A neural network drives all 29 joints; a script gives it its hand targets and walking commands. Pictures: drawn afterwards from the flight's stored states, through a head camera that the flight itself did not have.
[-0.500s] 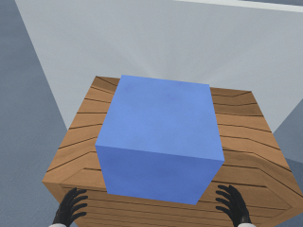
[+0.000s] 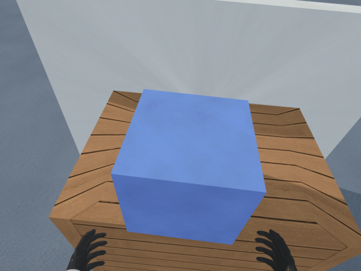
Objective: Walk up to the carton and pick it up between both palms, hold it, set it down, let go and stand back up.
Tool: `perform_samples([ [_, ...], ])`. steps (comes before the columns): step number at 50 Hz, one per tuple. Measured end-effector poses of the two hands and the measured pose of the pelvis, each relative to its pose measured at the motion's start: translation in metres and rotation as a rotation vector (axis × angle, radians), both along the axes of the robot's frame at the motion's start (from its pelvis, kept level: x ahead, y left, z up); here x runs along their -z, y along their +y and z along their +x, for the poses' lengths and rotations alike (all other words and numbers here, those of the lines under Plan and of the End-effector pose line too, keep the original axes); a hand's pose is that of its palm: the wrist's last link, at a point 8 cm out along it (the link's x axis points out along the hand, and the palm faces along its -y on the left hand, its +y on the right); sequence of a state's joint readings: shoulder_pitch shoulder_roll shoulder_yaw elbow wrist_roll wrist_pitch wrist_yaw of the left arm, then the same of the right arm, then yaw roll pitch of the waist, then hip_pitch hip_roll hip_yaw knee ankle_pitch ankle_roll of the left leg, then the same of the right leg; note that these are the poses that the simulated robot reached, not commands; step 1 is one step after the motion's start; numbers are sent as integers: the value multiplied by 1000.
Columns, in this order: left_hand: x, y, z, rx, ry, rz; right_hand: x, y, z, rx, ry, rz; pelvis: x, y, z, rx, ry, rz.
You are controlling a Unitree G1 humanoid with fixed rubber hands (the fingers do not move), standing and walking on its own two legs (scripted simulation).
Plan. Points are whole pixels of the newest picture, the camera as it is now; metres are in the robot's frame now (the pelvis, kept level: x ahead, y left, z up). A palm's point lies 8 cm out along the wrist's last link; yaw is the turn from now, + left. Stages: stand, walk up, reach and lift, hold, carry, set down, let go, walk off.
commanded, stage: set down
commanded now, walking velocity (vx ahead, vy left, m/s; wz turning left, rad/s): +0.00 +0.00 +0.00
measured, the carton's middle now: (187, 166) +0.38 -0.01 +0.00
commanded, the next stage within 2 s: let go in 0.20 s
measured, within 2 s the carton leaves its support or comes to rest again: neither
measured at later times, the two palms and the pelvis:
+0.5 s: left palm (80, 264) +0.16 +0.22 -0.08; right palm (284, 267) +0.16 -0.23 -0.07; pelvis +0.01 +0.00 +0.00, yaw +0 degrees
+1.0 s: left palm out of the picture +0.13 +0.29 -0.06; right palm out of the picture +0.13 -0.28 -0.08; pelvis +0.00 -0.01 +0.00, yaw +0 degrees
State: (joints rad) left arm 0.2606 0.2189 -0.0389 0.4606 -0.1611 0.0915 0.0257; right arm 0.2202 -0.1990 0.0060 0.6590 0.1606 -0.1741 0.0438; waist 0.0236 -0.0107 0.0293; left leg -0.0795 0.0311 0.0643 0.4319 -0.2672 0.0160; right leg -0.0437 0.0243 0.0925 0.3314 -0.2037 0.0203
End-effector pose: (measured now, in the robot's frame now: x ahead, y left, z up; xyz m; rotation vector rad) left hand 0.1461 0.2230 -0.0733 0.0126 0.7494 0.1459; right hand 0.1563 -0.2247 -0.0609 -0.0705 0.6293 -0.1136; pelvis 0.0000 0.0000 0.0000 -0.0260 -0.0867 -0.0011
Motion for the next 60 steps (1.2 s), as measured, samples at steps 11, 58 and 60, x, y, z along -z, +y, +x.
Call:
perform_samples([
  [11, 2, -2, 2, 6, 37, 18, 5, -3, 2, -18, 24, -16, 0, -3, 2, 0, 2, 4],
  [58, -5, 70, -29, 1, 114, 271, 25, -67, -35, -11, 260, -169, 3, -15, -8, -3, 30, 29],
  [60, -2, 70, -32, 2, 128, 269, 26, -68, -37, -9, 268, -168, 3, -15, -8, -3, 30, 29],
])
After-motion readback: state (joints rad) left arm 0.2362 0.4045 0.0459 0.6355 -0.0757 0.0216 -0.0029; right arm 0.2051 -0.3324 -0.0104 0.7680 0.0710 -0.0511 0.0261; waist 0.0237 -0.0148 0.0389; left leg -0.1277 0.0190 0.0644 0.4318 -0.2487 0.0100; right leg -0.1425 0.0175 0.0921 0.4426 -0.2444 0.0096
